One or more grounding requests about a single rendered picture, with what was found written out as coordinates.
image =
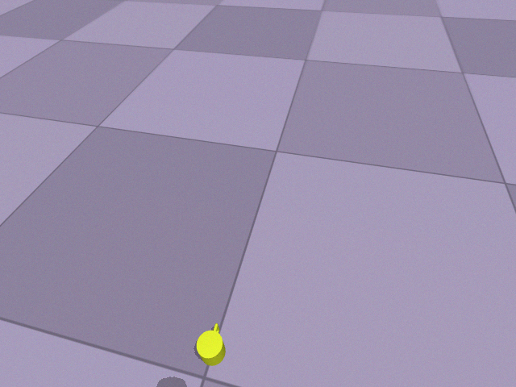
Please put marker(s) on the mug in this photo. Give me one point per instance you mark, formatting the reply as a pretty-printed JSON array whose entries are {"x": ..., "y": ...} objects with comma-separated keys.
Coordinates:
[{"x": 210, "y": 346}]

